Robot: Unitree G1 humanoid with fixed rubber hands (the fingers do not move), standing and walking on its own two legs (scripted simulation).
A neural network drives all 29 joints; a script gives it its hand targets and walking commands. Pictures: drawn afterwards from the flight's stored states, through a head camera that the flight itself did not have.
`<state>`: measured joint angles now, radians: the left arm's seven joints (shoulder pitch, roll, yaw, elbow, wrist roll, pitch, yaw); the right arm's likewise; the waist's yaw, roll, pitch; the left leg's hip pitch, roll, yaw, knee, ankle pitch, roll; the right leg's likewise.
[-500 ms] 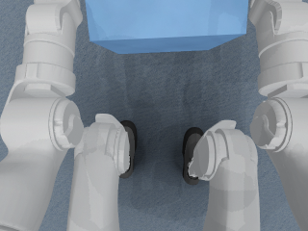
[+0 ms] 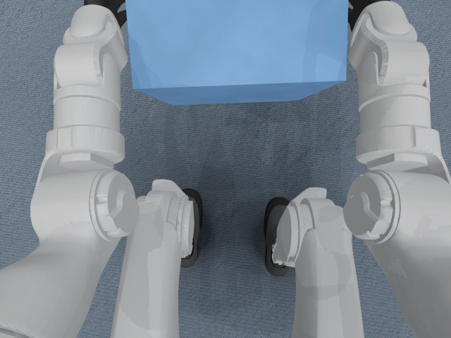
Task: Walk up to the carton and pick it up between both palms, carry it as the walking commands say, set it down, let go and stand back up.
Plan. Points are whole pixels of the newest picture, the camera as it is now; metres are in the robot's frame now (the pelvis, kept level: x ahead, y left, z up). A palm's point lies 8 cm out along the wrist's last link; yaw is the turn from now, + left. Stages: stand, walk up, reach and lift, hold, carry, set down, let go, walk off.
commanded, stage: reach and lift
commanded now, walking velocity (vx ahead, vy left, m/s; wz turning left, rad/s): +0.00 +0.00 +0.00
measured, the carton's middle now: out of the picture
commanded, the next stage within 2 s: none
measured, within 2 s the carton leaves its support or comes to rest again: neither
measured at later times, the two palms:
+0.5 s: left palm (70, 3) +0.52 +0.19 -0.03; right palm out of the picture +0.54 -0.14 -0.03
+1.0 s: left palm out of the picture +0.50 +0.19 +0.05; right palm out of the picture +0.52 -0.14 +0.05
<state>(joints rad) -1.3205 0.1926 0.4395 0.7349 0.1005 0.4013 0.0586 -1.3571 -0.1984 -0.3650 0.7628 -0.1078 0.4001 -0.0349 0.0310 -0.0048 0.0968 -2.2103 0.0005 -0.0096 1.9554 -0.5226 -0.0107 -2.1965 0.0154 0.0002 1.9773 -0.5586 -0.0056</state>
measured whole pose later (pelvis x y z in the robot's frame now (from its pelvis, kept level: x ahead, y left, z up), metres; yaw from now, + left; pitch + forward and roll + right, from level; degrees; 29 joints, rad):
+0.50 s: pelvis +0.00 +0.00 +0.05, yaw +0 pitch +47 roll +0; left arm -1.19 0.12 0.48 0.66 0.17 0.45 0.03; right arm -1.23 -0.12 -0.43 0.68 -0.19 0.45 0.00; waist 0.03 -0.01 -0.06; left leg -2.11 0.00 -0.02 1.77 -0.47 -0.01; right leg -2.10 0.02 0.00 1.78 -0.51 0.00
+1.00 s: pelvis +0.01 +0.00 +0.11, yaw -1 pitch +44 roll +0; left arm -1.05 0.06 0.49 0.62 0.21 0.45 0.02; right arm -1.09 -0.06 -0.47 0.65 -0.23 0.45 0.03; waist 0.04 -0.01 -0.15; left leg -1.91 0.00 -0.02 1.58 -0.45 -0.01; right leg -1.89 0.02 0.00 1.59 -0.48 0.00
